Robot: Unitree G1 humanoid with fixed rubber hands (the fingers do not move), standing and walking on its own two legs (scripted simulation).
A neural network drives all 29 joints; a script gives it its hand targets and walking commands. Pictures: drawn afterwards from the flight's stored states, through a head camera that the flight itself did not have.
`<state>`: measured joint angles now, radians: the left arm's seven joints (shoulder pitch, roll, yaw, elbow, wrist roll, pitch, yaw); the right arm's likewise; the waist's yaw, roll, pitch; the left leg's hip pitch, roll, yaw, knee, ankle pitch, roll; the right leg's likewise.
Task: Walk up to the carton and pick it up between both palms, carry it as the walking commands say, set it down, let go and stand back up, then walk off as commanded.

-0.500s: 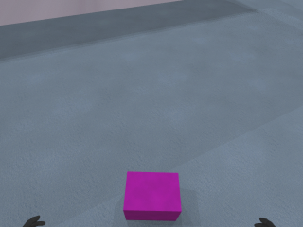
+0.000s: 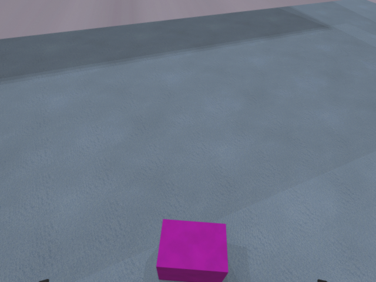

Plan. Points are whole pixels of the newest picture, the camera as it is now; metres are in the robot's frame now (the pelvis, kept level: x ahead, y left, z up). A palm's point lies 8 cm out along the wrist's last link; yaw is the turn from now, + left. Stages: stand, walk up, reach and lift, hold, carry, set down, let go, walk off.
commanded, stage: walk up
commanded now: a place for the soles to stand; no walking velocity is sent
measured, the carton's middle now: (191, 252) +0.42 -0.04 -0.66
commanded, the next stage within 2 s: reach and lift in 0.16 s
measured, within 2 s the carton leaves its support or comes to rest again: neither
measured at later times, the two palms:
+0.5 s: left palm (63, 265) +0.21 +0.28 -0.10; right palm out of the picture +0.17 -0.31 -0.12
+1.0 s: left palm (97, 228) +0.32 +0.25 -0.16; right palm (291, 240) +0.30 -0.29 -0.17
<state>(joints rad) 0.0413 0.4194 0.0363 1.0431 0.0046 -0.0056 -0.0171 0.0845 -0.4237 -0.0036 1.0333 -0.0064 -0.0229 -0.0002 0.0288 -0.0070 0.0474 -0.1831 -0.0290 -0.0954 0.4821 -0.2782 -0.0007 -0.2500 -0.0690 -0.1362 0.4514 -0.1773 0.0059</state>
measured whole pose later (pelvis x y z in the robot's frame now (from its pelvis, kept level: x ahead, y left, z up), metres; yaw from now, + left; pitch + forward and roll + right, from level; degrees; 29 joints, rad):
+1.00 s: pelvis -0.05 +0.01 -0.09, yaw -5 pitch +21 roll +0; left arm -0.53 0.33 0.19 0.71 -0.08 0.21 -0.03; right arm -0.59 -0.41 -0.18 0.78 0.03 0.23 0.08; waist 0.03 0.01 0.09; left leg -1.01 -0.01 0.00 1.09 -0.45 0.00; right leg -1.10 -0.02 0.01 1.01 -0.28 0.01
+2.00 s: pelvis -0.08 +0.00 -0.24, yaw -2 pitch +48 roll +1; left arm -1.09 0.35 0.26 0.86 -0.09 0.16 -0.03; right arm -1.11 -0.41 -0.34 0.92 0.06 0.14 0.05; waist 0.00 0.00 -0.04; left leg -1.91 -0.05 -0.03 1.63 -0.55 -0.03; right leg -2.00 -0.02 0.03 1.55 -0.39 0.02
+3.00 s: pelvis -0.10 +0.00 -0.42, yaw +0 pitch +36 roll +0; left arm -1.34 0.43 0.07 1.05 -0.24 0.06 0.07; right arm -1.37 -0.50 -0.13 1.15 0.30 0.03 -0.05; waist -0.02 0.00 0.38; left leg -2.26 -0.05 -0.01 2.28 -0.65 -0.02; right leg -2.35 -0.04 0.03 2.18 -0.46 0.02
